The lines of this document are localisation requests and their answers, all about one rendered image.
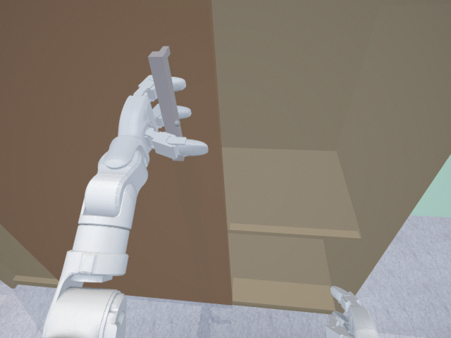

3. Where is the wardrobe door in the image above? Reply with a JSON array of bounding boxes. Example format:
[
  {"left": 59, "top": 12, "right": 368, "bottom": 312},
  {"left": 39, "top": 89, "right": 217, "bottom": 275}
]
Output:
[
  {"left": 0, "top": 0, "right": 233, "bottom": 306},
  {"left": 0, "top": 224, "right": 56, "bottom": 279}
]

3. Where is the robot right hand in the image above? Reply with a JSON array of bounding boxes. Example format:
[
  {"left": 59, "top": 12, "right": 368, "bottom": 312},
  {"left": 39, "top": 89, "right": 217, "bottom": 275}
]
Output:
[{"left": 326, "top": 286, "right": 379, "bottom": 338}]

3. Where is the left robot forearm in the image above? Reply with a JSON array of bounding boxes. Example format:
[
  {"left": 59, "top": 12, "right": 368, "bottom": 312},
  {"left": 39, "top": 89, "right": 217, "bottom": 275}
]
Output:
[{"left": 42, "top": 135, "right": 149, "bottom": 338}]

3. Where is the robot left hand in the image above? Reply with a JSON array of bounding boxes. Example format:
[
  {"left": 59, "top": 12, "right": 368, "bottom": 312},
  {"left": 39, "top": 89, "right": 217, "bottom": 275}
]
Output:
[{"left": 118, "top": 75, "right": 208, "bottom": 159}]

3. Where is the handle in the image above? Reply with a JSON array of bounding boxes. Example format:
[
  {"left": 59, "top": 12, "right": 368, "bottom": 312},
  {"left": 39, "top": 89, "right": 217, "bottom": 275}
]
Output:
[{"left": 148, "top": 46, "right": 185, "bottom": 161}]

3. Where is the robot left upper arm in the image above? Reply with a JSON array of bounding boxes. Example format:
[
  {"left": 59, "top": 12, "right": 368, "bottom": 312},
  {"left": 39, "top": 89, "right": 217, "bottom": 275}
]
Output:
[{"left": 44, "top": 287, "right": 127, "bottom": 338}]

